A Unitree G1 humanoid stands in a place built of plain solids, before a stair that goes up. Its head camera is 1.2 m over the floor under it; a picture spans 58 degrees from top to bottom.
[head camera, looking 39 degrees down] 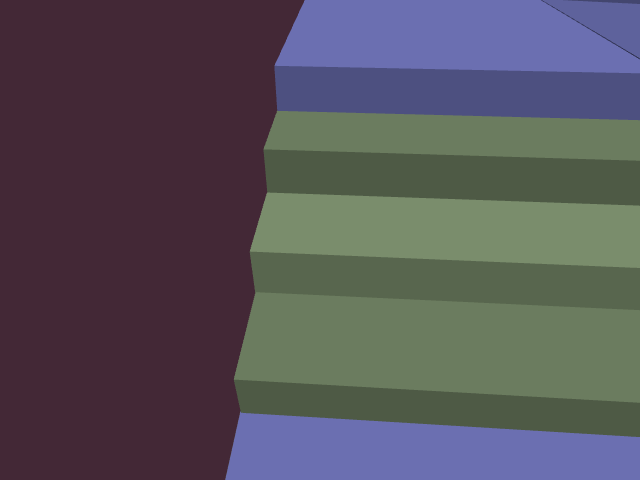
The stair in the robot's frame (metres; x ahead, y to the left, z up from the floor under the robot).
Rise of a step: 0.17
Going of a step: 0.33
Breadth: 1.40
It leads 4 degrees to the right of straight ahead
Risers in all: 4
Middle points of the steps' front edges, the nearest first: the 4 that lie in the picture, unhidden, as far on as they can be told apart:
0.62 -0.46 0.17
0.95 -0.48 0.35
1.28 -0.51 0.52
1.61 -0.53 0.69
